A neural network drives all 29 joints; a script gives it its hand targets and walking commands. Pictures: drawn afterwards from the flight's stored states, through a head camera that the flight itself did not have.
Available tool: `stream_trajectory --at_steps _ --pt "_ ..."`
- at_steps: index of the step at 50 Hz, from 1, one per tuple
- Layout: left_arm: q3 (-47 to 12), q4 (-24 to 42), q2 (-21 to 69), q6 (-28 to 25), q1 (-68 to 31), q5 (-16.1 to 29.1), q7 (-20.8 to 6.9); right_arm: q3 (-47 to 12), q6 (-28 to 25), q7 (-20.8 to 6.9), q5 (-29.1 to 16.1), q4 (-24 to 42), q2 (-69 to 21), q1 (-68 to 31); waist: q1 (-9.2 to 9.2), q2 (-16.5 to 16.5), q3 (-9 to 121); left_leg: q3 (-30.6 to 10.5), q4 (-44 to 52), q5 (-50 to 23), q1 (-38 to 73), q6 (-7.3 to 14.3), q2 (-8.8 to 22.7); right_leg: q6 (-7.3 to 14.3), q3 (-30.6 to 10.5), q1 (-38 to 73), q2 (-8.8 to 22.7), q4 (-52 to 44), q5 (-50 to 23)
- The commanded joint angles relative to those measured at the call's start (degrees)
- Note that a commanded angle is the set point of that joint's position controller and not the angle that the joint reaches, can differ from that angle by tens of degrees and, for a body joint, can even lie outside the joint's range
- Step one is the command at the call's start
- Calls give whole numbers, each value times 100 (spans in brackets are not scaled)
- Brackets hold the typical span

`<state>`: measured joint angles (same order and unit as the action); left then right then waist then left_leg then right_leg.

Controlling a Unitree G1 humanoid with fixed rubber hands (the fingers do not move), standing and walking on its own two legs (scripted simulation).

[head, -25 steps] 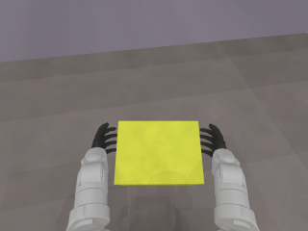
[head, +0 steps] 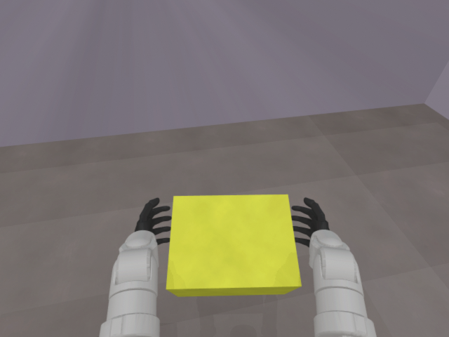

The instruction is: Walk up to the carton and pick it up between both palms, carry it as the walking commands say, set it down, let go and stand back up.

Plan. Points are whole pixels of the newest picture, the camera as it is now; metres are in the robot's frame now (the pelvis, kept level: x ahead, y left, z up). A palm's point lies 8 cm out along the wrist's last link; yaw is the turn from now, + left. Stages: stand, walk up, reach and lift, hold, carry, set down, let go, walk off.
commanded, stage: reach and lift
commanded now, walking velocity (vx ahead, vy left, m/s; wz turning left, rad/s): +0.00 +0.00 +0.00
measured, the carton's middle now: (231, 247) +0.33 -0.01 -0.04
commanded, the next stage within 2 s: hold in 0.96 s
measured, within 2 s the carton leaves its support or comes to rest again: neither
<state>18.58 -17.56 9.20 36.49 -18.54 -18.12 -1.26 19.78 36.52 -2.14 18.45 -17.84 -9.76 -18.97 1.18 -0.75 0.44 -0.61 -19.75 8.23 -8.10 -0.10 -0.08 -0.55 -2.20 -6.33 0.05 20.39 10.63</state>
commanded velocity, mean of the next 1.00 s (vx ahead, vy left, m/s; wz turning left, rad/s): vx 0.00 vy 0.00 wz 0.00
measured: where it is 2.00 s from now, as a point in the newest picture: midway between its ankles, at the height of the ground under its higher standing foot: outside the picture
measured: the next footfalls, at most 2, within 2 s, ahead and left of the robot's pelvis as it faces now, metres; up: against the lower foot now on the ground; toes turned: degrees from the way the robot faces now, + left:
none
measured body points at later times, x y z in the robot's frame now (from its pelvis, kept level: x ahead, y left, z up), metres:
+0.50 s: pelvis +0.01 +0.00 +0.00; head -0.03 +0.00 +0.45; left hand +0.31 +0.16 +0.04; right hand +0.31 -0.17 +0.05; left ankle +0.03 +0.12 -0.75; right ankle +0.01 -0.13 -0.75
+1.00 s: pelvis +0.01 +0.00 +0.00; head -0.03 +0.00 +0.45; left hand +0.30 +0.16 +0.04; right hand +0.30 -0.17 +0.04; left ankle +0.03 +0.12 -0.75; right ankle +0.01 -0.13 -0.75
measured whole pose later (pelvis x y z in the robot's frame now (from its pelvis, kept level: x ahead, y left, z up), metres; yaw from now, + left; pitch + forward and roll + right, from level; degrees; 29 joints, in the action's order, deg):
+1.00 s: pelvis +0.01 +0.00 +0.00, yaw +0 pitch -7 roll +0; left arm 12.5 -9.2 8.1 43.0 -12.1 -16.7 -1.1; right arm 13.5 42.2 -1.4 16.8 -10.7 -8.3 -13.1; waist 0.5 -0.8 -1.4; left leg -1.1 -16.1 7.6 -1.9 -0.4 0.1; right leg -0.3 -1.9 0.0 -0.1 16.5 10.0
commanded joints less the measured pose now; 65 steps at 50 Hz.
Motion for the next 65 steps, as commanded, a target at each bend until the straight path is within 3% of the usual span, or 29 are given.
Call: stream_trajectory --at_steps 1,12,34,65 --pt "-3220 -54 4846 44 -2858 1411 -1579 -3212 38 -1533 -1431 -62 -4856 -2993 -36 48 1292 -243 294 -466 1037 23 -435 100 -133 26 -454 -470 -550" --pt "-3269 319 4661 278 -2679 1410 -1567 -3174 282 -1441 -1409 149 -4827 -2701 -87 -3 987 -191 433 -424 1237 32 -482 70 -152 182 -464 -645 -534" --pt "-3602 1021 4558 356 -2061 1594 -1390 -3485 371 -1320 -1543 760 -4671 -1996 -76 53 1179 -261 434 -1135 1343 -36 -522 -5 -141 449 -535 -603 -1301" --pt "-3576 954 4669 451 -2018 1588 -1429 -3598 406 -1354 -1640 884 -4707 -2040 -73 61 963 -271 418 -557 1235 -7 -503 48 -115 321 -509 -619 -730"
